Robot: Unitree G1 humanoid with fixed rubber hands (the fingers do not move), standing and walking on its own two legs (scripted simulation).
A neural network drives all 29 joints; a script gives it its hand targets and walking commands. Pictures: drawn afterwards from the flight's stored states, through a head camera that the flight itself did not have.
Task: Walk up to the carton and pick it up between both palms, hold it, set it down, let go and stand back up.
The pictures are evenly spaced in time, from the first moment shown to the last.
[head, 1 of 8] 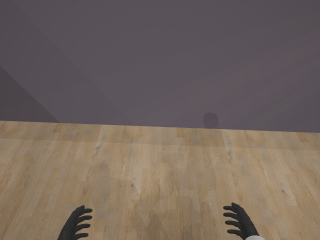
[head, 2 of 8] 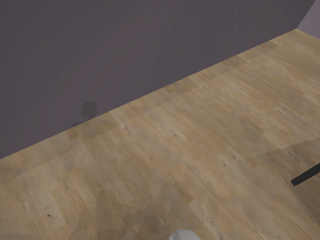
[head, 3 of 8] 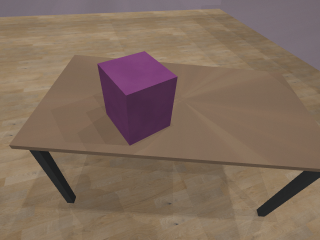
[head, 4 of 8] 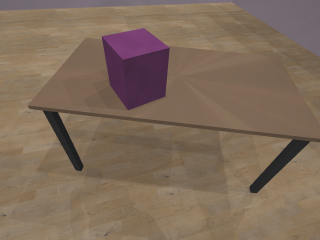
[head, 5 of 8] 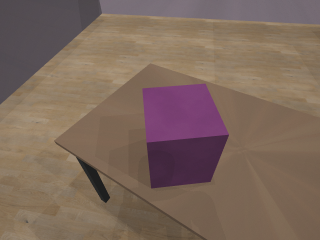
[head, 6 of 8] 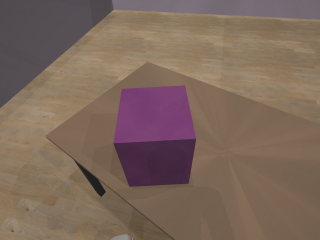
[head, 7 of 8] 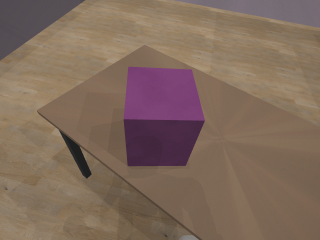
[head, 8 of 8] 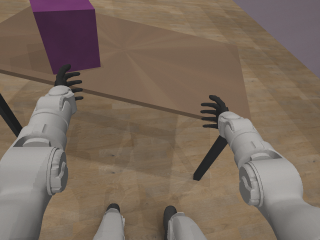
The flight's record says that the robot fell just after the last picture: yes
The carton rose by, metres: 0.03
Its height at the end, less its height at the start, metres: +0.00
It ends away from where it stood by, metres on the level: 0.11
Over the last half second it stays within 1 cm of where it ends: yes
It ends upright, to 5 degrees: yes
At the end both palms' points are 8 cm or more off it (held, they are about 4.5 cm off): yes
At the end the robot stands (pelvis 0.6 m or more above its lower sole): yes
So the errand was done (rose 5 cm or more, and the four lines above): no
